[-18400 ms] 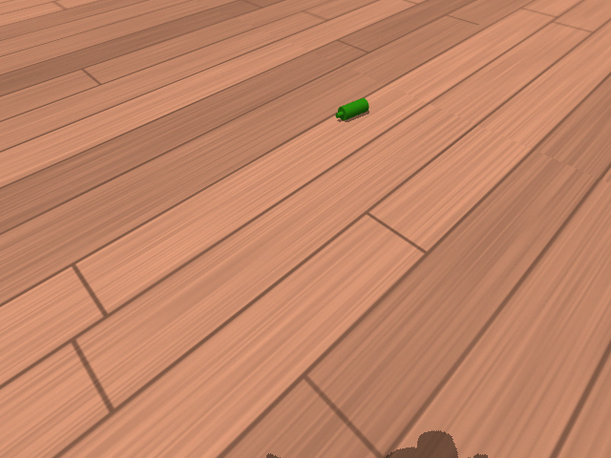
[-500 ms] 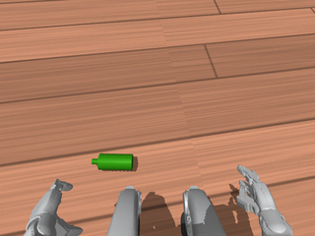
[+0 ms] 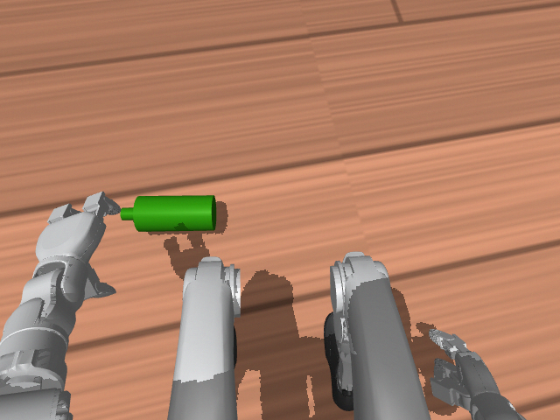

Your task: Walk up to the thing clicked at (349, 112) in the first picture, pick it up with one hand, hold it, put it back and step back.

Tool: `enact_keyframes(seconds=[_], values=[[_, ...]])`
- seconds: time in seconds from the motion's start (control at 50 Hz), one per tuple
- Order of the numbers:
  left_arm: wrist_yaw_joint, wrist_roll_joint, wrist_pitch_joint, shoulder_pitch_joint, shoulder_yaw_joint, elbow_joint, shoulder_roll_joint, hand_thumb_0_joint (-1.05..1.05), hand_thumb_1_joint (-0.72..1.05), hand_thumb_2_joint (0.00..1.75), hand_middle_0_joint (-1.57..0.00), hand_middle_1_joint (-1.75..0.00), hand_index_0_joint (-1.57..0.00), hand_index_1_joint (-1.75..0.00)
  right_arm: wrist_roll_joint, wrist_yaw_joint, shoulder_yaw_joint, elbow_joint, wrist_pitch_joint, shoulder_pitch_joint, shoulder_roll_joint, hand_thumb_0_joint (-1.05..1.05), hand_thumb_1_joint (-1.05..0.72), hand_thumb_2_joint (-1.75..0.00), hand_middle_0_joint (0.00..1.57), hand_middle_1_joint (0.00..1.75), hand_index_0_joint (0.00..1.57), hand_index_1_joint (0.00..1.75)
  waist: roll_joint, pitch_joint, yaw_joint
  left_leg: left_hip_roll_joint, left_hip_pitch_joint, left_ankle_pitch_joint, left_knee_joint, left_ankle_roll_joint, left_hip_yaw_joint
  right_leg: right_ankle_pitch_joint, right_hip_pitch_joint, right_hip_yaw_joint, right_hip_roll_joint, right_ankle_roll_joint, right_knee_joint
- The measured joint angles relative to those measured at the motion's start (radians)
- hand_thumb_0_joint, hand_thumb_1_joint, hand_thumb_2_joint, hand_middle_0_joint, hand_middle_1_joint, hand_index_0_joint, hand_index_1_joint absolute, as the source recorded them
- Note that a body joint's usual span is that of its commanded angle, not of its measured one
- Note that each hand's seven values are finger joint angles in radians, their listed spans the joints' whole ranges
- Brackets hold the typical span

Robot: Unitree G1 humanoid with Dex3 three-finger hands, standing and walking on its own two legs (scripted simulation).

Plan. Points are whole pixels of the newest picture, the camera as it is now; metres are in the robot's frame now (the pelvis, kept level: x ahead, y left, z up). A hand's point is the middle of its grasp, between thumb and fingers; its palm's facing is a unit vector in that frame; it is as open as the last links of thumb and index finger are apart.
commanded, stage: rise first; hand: left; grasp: from above
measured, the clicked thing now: (168, 213) +0.46 +0.27 -0.38
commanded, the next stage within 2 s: approach in 1.46 s
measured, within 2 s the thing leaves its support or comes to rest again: neither
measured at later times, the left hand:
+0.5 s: hand (120, 235) +0.38 +0.31 -0.22, palm faces -0.47 -0.09 -0.88, open 14.2 cm
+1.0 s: hand (134, 228) +0.40 +0.29 -0.25, palm faces -0.44 -0.04 -0.89, open 14.0 cm
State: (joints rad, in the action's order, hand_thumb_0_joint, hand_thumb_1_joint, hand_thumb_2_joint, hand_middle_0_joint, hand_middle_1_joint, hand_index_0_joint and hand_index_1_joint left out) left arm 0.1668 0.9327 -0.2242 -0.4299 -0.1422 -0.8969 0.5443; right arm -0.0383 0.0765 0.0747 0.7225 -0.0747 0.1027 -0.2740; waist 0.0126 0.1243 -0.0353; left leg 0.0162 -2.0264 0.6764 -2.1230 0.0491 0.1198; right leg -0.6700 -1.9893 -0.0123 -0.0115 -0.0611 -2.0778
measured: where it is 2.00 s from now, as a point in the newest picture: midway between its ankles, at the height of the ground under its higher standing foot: (282, 380)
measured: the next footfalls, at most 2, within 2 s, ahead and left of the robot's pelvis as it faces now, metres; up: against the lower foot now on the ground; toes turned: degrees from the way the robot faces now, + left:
none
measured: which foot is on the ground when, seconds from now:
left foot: down 0.00-1.00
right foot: down 0.00-1.00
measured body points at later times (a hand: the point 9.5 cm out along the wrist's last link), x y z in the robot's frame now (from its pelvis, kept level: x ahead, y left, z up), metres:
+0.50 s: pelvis -0.01 +0.01 -0.06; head +0.19 +0.07 +0.34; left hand +0.40 +0.31 -0.17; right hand +0.09 -0.27 -0.17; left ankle +0.08 +0.14 -0.39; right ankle +0.10 -0.14 -0.38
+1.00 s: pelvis +0.00 +0.02 -0.08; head +0.21 +0.08 +0.31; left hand +0.42 +0.29 -0.20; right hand +0.09 -0.26 -0.19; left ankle +0.08 +0.14 -0.39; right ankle +0.10 -0.14 -0.38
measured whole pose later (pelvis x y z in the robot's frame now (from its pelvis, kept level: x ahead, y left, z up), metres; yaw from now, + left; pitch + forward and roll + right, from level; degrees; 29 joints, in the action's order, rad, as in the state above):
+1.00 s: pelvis +0.00 +0.02 -0.08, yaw -3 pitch +33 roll -8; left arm 0.47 1.32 -0.29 -0.72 -0.10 -1.31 0.63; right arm -0.14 0.13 0.03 0.78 -0.04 0.10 -0.25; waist -0.02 0.11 -0.15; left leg 0.04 -2.28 0.69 -2.39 0.02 0.14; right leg -0.69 -2.20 -0.01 -0.03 -0.06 -2.30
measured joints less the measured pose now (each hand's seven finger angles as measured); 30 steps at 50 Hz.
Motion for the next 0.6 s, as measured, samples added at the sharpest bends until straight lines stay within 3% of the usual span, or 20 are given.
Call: enact_keyframes(seconds=[0.32,0.6], values=[[0.144,0.218,-0.080,-0.161,0.024,-0.239,0.080,0.00,-0.54,1.05,-0.07,-0.98,-0.07,-1.00,-0.042,0.021,-0.038,0.039,0.047,0.042,0.001,0.00,-0.90,-0.90,0.20,0.29,0.20,0.30,-0.015,-0.010,-0.075,0.016,-0.134,-0.022,-0.144,-0.012,0.021,0.017,-0.107,0.010,-0.009,0.011,-0.116],[0.208,0.321,-0.074,-0.251,0.043,-0.342,0.090,0.00,-0.53,1.03,-0.08,-0.96,-0.08,-0.97,-0.075,0.041,-0.043,0.046,0.037,0.001,0.017,0.00,-0.90,-0.90,0.20,0.29,0.20,0.30,-0.021,-0.015,-0.089,0.023,-0.200,-0.007,-0.212,-0.022,0.021,0.000,-0.161,0.005,-0.011,0.000,-0.175]])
